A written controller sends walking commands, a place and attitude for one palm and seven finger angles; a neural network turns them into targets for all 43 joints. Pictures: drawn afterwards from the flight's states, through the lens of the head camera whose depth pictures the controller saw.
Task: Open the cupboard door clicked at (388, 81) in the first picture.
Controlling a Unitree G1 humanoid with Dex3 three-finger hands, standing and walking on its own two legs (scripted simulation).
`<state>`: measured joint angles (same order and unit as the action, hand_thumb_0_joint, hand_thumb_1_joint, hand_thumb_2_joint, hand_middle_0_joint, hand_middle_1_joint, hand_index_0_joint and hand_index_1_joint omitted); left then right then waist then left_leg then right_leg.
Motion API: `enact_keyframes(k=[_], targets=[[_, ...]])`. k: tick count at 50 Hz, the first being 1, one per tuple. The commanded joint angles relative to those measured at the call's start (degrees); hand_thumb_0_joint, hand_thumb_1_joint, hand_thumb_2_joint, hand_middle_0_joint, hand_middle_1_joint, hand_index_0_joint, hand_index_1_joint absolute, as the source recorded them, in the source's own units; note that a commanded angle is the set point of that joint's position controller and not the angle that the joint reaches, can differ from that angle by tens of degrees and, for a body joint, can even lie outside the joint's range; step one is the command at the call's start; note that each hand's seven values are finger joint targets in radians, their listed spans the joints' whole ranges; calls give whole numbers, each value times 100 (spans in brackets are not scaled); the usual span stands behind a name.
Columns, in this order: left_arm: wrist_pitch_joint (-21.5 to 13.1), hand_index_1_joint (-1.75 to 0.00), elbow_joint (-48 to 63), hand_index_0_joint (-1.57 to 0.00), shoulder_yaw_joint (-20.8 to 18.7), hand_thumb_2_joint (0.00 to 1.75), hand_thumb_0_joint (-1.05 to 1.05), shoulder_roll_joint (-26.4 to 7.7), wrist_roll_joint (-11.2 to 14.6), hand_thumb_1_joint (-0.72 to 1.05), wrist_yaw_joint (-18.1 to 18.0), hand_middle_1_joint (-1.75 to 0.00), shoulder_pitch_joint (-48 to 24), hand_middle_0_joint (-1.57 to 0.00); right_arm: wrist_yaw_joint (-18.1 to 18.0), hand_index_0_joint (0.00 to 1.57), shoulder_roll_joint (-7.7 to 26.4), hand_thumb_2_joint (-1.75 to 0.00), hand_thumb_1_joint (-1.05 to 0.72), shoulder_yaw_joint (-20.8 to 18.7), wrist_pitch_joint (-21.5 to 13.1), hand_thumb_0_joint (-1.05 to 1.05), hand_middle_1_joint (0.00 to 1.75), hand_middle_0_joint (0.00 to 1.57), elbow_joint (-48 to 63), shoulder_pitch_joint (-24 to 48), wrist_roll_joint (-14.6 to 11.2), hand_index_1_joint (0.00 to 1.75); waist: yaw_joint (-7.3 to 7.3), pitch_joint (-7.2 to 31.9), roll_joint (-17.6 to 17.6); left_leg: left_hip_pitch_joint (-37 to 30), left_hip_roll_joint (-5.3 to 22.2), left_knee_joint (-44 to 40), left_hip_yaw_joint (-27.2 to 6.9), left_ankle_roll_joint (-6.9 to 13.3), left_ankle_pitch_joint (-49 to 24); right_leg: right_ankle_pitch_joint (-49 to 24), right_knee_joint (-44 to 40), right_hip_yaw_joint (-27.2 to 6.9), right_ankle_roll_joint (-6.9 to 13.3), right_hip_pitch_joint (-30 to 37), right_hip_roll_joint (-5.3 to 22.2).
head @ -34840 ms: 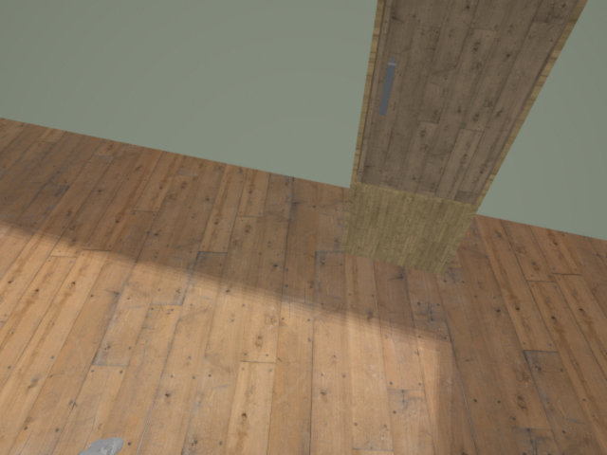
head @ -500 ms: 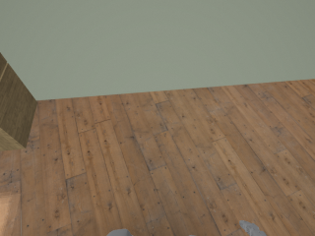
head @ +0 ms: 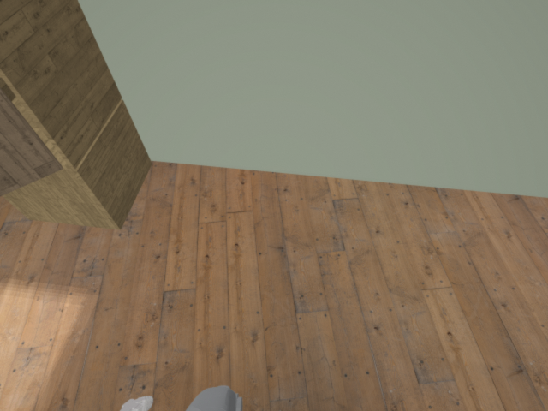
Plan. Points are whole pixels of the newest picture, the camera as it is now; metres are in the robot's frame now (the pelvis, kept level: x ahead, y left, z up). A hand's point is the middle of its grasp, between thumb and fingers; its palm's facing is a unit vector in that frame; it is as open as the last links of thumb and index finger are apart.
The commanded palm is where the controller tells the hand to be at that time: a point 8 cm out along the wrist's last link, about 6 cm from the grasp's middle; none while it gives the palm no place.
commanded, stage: turn to face it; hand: left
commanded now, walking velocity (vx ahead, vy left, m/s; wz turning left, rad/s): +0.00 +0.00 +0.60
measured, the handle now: out of the picture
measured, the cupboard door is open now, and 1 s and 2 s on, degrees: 44 44 44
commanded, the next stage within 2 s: take the last steps up to it in 1.02 s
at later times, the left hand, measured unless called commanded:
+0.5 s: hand out of the picture +0.09 +0.23 -0.16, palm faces +0.29 -0.92 -0.28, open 7.4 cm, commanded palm none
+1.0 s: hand out of the picture -0.05 +0.16 -0.20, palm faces +0.58 -0.79 -0.22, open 7.4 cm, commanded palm none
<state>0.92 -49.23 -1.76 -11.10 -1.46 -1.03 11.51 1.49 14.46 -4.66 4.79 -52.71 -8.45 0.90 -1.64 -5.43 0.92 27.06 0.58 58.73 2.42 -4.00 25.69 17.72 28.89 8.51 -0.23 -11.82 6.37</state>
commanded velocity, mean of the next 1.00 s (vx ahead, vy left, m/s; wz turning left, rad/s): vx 0.00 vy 0.00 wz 0.50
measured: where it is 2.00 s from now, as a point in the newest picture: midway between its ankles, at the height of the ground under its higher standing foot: outside the picture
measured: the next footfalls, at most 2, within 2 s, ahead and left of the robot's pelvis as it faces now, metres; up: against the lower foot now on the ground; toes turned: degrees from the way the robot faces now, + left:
left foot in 0.14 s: +0.04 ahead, +0.13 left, +0.00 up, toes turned +11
right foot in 0.54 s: +0.11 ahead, -0.14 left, +0.00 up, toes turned +17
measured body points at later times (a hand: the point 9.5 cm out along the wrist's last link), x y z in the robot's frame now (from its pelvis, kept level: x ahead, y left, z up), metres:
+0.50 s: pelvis +0.03 -0.01 -0.01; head +0.08 +0.00 +0.44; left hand +0.07 +0.28 -0.14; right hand +0.17 -0.24 -0.15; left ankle +0.01 +0.12 -0.74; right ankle +0.06 -0.15 -0.72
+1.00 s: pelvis +0.05 -0.02 -0.02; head +0.08 +0.03 +0.43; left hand -0.08 +0.20 -0.18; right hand +0.30 -0.15 -0.14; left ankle +0.00 +0.06 -0.74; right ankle +0.07 -0.15 -0.72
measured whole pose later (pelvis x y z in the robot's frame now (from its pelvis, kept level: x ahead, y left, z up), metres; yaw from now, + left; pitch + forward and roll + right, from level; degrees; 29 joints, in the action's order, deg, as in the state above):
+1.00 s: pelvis +0.05 -0.02 -0.02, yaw +33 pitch +0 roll +1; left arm 2.5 -55.1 -2.9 -14.0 -0.7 -1.0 16.4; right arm 0.6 12.3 -2.3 1.6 -52.0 -4.0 1.2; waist 1.6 -5.8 4.1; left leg 17.2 -0.7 35.2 4.5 2.3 17.7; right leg 29.8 47.3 8.0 -2.8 -16.8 7.5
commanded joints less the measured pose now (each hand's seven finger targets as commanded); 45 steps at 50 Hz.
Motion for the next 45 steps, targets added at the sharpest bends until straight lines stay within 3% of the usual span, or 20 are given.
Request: enact_keyframes(k=[1,3,5,6,7,8,9,13,17,21,25,26,27,28,29,31,33,40,43,45], targets=[[-145,-30,213,-20,-402,90,0,-1339,-15,90,-82,-30,525,-20,51,20,139,-90,-90,47,-254,0,30,20,641,607,-49,30,470,845,975,29,-34,-1420,328,40,51,-3955,-288,-558,623,1299,1344],[-139,-30,138,-20,-422,90,0,-1379,-17,90,-60,-30,554,-20,41,20,164,-90,-90,50,-285,0,30,20,627,518,-57,30,434,897,1087,-318,-104,-2000,452,109,-150,-4116,-32,-442,534,1273,1389],[-129,-30,174,-20,-448,90,0,-1399,51,90,-30,-30,351,-20,15,20,360,-90,-90,9,-319,0,30,20,544,73,-31,30,131,1009,1002,-1216,-156,-2931,450,223,-1087,-3812,567,-113,240,766,1276],[-114,-30,242,-20,-429,90,0,-1300,93,90,-4,-30,247,-20,-5,20,651,-90,-90,-75,-357,0,30,20,434,-329,-4,30,-120,1232,383,-2215,169,-3335,75,397,-2196,-3037,1339,94,-26,4,1146],[-78,-30,462,-20,-347,90,0,-883,136,90,41,-30,139,-20,-53,20,1307,-90,-90,-246,-403,0,30,20,395,-765,50,30,-358,1450,-1457,-3223,1754,-3484,-2117,1218,-4282,500,2678,275,-488,-1698,276],[-22,-30,664,-20,-239,90,0,-783,104,90,7,-30,-357,-20,-111,20,1539,-90,-90,-293,-356,0,30,20,277,-1147,10,30,-496,1423,-1563,-3159,2343,-3523,-2693,1819,-5639,2113,3514,-376,-496,-2233,20],[25,-30,731,-20,-273,90,0,-890,78,90,-15,-30,-430,-20,-144,20,1539,-90,-90,-259,-342,0,30,20,260,-1070,38,30,-424,1311,-1129,-2824,2377,-3546,-2408,1949,-4731,1964,3835,-751,-424,-2237,135],[111,-30,339,-20,-322,90,0,-836,34,90,44,-30,-279,-20,-266,20,1011,-90,-90,-106,-421,0,30,20,478,-167,37,30,40,844,-1102,-1880,1330,-3808,-1672,1331,-3539,657,3764,-942,-486,-2027,39],[104,-30,320,-20,-299,90,0,-778,65,90,52,-30,-310,-20,-251,20,1035,-90,-90,-130,-432,0,30,20,414,-273,40,30,40,940,-788,-1975,1186,-3747,-1670,1324,-3566,643,2894,-843,-499,-1724,-175],[93,-30,425,-20,-277,90,0,-749,80,90,46,-30,-471,-20,-215,20,1087,-90,-90,-183,-369,0,30,20,401,-236,69,30,18,764,-1032,-1559,1087,-3757,-1927,1290,-3018,726,1897,-728,-467,-1185,-385],[-14,-30,300,-20,-323,90,0,-844,112,90,15,-30,169,-20,-200,20,1033,-90,-90,-218,-319,0,30,20,528,149,15,30,362,907,-954,-794,767,-3172,-2026,1000,-2847,-258,9,-622,-388,336,-578],[-81,-30,250,-20,-390,90,0,-1144,73,90,-27,-30,436,-20,-176,20,803,-90,-90,-200,-319,0,30,20,591,167,-43,30,501,983,-226,-81,394,-2575,-1783,696,-1909,-432,-875,-1195,-267,1185,4],[-133,-30,241,-20,-507,90,0,-1692,-23,90,-79,-30,553,-20,-148,20,391,-90,-90,-139,-335,0,30,20,710,114,-80,30,552,1041,1624,826,-508,-1188,-606,186,214,-875,-1373,-2814,327,1623,1648],[-111,-30,287,-20,-472,90,0,-1795,-3,90,-103,-30,506,-20,-118,20,609,-90,-90,-187,-294,0,30,20,757,225,-42,30,561,898,1602,649,-323,186,-582,176,1091,-1295,-1425,-3030,854,714,2358],[-94,-30,373,-20,-394,90,0,-1569,13,90,-105,-30,186,-20,-80,20,553,-90,-90,-164,-259,0,30,20,726,94,-7,30,348,695,1128,624,-157,804,-707,225,766,-1139,-1337,-2487,968,336,2048],[-115,-30,412,-20,-277,90,0,-1099,58,90,-93,-30,-192,-20,-47,20,534,-90,-90,-183,-166,0,30,20,432,87,20,30,104,385,1306,774,38,1346,-572,90,63,-1979,-1091,-1601,662,255,1308],[-144,-30,387,-20,-254,90,0,-984,53,90,-88,-30,-94,-20,1,20,363,-90,-90,-118,-156,0,30,20,409,73,-9,30,104,497,1214,702,54,975,-324,2,-143,-2890,-916,-955,567,559,1114],[-181,-30,43,-20,-344,90,0,-1222,-3,90,-93,-30,690,-20,7,20,127,-90,-90,59,-212,0,30,20,471,592,-42,30,454,751,966,86,-33,-1130,202,38,11,-4143,-484,-645,663,1311,1304],[-172,-30,-81,-20,-374,90,0,-1248,-25,90,-73,-30,676,-20,-22,20,123,-90,-90,86,-268,0,30,20,442,499,-57,30,389,747,1216,-478,-101,-1950,324,157,-151,-4200,-225,-590,602,1093,1336],[-165,-30,-91,-20,-378,90,0,-1245,43,90,-47,-30,491,-20,-58,20,261,-90,-90,80,-326,0,30,20,307,88,-29,30,112,873,977,-1408,-168,-2971,350,268,-1097,-3871,293,-305,327,637,1160]])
